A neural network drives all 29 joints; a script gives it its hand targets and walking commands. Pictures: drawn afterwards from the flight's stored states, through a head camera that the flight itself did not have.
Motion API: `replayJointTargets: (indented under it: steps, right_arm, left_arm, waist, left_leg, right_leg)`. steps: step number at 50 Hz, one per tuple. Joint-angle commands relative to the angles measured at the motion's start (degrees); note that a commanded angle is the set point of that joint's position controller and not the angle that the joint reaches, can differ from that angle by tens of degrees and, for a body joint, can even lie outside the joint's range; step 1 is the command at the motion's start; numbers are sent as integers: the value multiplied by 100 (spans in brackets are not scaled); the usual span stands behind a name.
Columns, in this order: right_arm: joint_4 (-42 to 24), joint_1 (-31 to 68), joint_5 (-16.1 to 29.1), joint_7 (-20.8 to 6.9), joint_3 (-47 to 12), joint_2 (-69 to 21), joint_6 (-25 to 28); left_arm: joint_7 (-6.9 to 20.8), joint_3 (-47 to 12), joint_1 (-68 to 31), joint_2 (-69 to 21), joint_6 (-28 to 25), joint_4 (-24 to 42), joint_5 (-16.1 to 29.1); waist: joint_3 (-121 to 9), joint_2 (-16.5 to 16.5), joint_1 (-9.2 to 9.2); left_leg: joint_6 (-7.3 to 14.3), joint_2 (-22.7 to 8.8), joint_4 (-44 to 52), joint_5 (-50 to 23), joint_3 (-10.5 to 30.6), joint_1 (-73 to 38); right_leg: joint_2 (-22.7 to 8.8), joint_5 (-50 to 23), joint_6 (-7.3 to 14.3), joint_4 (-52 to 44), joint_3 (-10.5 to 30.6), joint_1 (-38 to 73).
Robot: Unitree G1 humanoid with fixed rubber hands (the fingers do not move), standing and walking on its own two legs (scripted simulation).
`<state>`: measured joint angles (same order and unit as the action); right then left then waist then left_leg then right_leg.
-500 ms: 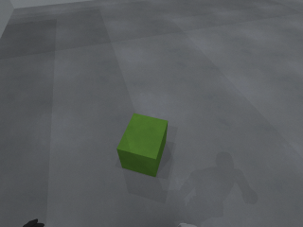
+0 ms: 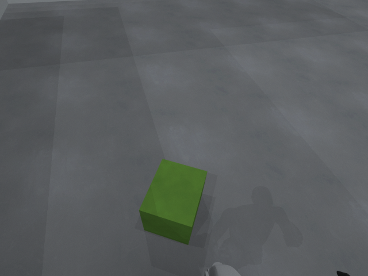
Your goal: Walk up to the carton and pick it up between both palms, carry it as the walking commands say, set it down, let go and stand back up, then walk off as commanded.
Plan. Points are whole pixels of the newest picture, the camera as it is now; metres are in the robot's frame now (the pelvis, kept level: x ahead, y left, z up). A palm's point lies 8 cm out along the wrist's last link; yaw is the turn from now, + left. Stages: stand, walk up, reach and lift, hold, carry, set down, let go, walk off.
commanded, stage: walk up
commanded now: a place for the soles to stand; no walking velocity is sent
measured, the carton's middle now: (175, 201) +0.58 +0.00 -0.63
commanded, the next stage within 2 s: none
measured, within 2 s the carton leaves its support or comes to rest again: neither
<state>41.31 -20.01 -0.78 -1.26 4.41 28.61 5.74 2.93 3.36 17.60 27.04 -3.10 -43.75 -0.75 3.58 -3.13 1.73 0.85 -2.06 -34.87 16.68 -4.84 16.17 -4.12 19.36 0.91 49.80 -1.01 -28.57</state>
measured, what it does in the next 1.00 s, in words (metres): steps on the spot: right foot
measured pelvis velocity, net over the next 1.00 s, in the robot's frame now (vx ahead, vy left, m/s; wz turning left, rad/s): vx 0.07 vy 0.04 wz -0.05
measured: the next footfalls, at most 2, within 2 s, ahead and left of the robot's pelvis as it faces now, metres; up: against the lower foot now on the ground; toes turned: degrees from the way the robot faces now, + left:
right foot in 0.08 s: +0.16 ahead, -0.14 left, +0.00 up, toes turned -2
left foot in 1.08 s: +0.14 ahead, +0.23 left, +0.00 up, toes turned -4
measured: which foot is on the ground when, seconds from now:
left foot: down 0.00-0.78, up 0.80-1.00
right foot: up 0.00-0.06, down 0.08-1.00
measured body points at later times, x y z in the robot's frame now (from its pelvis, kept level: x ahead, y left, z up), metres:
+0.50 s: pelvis +0.07 -0.01 +0.00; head +0.08 -0.01 +0.45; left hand +0.19 +0.31 -0.10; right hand +0.19 -0.34 -0.10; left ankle +0.06 +0.12 -0.73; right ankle +0.12 -0.14 -0.73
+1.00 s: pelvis +0.07 +0.04 +0.00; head +0.11 +0.01 +0.44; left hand +0.09 +0.44 -0.06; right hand +0.22 -0.32 -0.10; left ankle +0.09 +0.21 -0.69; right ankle +0.12 -0.14 -0.73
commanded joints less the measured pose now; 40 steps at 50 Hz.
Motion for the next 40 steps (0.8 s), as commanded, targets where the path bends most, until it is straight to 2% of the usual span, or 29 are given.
replayJointTargets:
  steps: [1, 2, 3, 4, 5, 6, 7, 8, 9, 10, 11, 12, 13, 14, 15, 16, 17, 18, 19, 20, 22, 25, 30, 38, 39, 40]
  right_arm:
    - [-204, 208, 40, 57, 254, 1141, -28]
    - [-192, 317, 65, 69, 236, 1143, -77]
    - [-176, 335, 70, 80, 176, 1042, -128]
    - [-145, 232, 59, 103, 88, 830, -163]
    - [-183, 93, 73, 133, -27, 515, -170]
    - [-111, 8, 121, 180, -27, 567, -226]
    - [38, 154, 140, 242, 39, 856, -273]
    - [138, 85, 116, 258, 43, 844, -265]
    - [271, -36, 106, 264, 38, 816, -250]
    - [452, -190, 104, 264, 38, 786, -228]
    - [616, -343, 69, 254, 34, 743, -203]
    - [685, -306, -6, 251, 51, 736, -178]
    - [668, -126, -84, 264, 74, 873, -160]
    - [549, 437, -54, 244, 69, 1146, -123]
    - [565, 783, -3, 210, 43, 1163, -122]
    - [657, 921, 22, 194, -10, 1046, -145]
    - [748, 975, 53, 192, -73, 906, -172]
    - [855, 965, 95, 197, -116, 800, -189]
    - [970, 941, 104, 199, -126, 754, -206]
    - [1065, 942, 101, 197, -133, 718, -214]
    - [1199, 1060, 105, 184, -144, 676, -229]
    - [1376, 1333, 113, 174, -166, 651, -262]
    - [1663, 1741, 100, 160, -205, 598, -313]
    - [1975, 2014, 85, 144, -246, 576, -331]
    - [1075, 2392, -340, -61, 170, 1161, -646]
    - [837, 2324, -337, -183, 144, 861, -820]
  left_arm:
    - [-64, 255, 211, 687, -28, 175, 10]
    - [-95, 258, 255, 647, -27, 117, 12]
    - [-130, 289, 255, 712, -44, 69, -8]
    - [-174, 316, 263, 827, -66, 50, -22]
    - [-221, 359, 362, 1104, -104, 54, -56]
    - [-239, 384, 154, 1500, -126, 188, -20]
    - [-245, 364, 85, 1474, -110, 127, 10]
    - [-281, 322, -81, 1429, -93, 108, 21]
    - [-298, 277, -293, 1340, -58, 103, 13]
    - [-289, 241, -528, 1277, -9, 73, 9]
    - [-268, 184, -756, 1205, 42, 64, 24]
    - [-243, 107, -832, 1049, 86, 47, 52]
    - [-224, 25, -871, 802, 109, 50, 86]
    - [-215, -23, -862, 612, 132, -12, 110]
    - [-233, 21, -877, 716, 144, -195, 108]
    - [-246, 34, -924, 748, 124, -318, 109]
    - [-252, 48, -979, 805, 93, -425, 105]
    - [-260, 31, -1077, 874, 61, -486, 95]
    - [-263, -1, -1142, 910, 39, -572, 107]
    - [-270, -20, -1198, 913, 31, -656, 114]
    - [-287, -51, -1308, 857, 37, -822, 117]
    - [-287, -93, -1460, 755, 78, -1035, 111]
    - [-272, -149, -1662, 673, 113, -1388, 94]
    - [-255, -158, -1854, 607, 120, -1736, 65]
    - [-556, 244, -148, 1647, -26, -1865, 8]
    - [-702, 408, 325, 2036, -61, -1914, -60]
  waist:
    - [-120, 1393, -193]
    - [-218, 1347, -284]
    - [-329, 1175, -335]
    - [-428, 742, -383]
    - [-616, -267, -404]
    - [-786, -706, -375]
    - [-645, -430, -417]
    - [-572, -483, -341]
    - [-530, -577, -238]
    - [-524, -735, -117]
    - [-563, -763, 5]
    - [-579, -613, 38]
    - [-562, -146, 2]
    - [-310, 590, -233]
    - [-254, 515, -352]
    - [-300, 319, -389]
    - [-360, 174, -374]
    - [-409, 111, -274]
    - [-500, 185, -191]
    - [-579, 246, -165]
    - [-653, 222, -178]
    - [-625, 237, -217]
    - [-535, 344, -250]
    - [-516, 365, -251]
    - [-76, 818, -493]
    - [-228, 236, -570]
  left_leg:
    - [1096, -1188, 823, -2364, 866, 468]
    - [974, -1097, 540, -2146, 768, 561]
    - [771, -932, 167, -1625, 677, 695]
    - [568, -785, -305, -1074, 553, 880]
    - [304, -463, -1279, -355, 290, 1294]
    - [63, 48, -1849, 1406, 140, 1460]
    - [68, -65, -2223, 1892, 550, 1358]
    - [96, -142, -2140, 1832, 649, 1334]
    - [100, -211, -1761, 1615, 650, 1160]
    - [98, -135, -1195, 1218, 475, 795]
    - [104, 25, -567, 719, 256, 210]
    - [125, 86, -75, 209, 288, -295]
    - [224, -295, 376, 46, 985, -453]
    - [523, -964, 878, 99, 2192, 211]
    - [697, -1133, 870, -137, 2103, 532]
    - [567, -948, 722, -381, 1672, 648]
    - [370, -683, 546, -419, 1261, 641]
    - [232, -426, 371, -486, 966, 431]
    - [163, -304, 299, -639, 804, 122]
    - [153, -301, 330, -811, 779, -87]
    - [189, -369, 475, -1083, 820, -265]
    - [195, -465, 765, -1105, 892, -332]
    - [117, -499, 1264, -898, 912, -497]
    - [42, -552, 1769, -999, 913, -779]
    - [68, -172, 298, 358, 116, 56]
    - [43, 81, -698, 1183, 426, 1383]
  right_leg:
    - [189, -497, 21, -743, -296, 830]
    - [308, -817, 61, -1148, -383, 1193]
    - [428, -872, 141, -1453, -324, 1562]
    - [285, -893, 262, -1803, 17, 1935]
    - [-690, -1076, 524, -2267, 1408, 2229]
    - [-1755, -839, 1293, -2747, 2888, 1945]
    - [-1761, -831, 1535, -2684, 2893, 1754]
    - [-1629, -1059, 1508, -2497, 2555, 1618]
    - [-1420, -1172, 1323, -2335, 2139, 1439]
    - [-1194, -1325, 1142, -2177, 1705, 1205]
    - [-952, -1433, 965, -1992, 1276, 843]
    - [-811, -1232, 798, -1792, 1040, 439]
    - [-657, -981, 544, -1468, 855, 130]
    - [-75, -415, 169, -1081, 387, 306]
    - [63, -60, 110, -1143, 205, 844]
    - [42, -190, 155, -1439, 238, 1272]
    - [-146, -547, 225, -1688, 382, 1517]
    - [-385, -954, 354, -1895, 695, 1461]
    - [-531, -1387, 455, -1947, 828, 1393]
    - [-571, -1719, 470, -1949, 817, 1388]
    - [-487, -1894, 378, -1965, 643, 1471]
    - [-396, -1728, 271, -2139, 508, 1603]
    - [-404, -1548, 182, -2578, 479, 1777]
    - [-387, -1416, 63, -3065, 396, 2003]
    - [-843, -1033, 378, -3214, 1175, 2196]
    - [-1432, -638, 815, -3340, 2468, 2977]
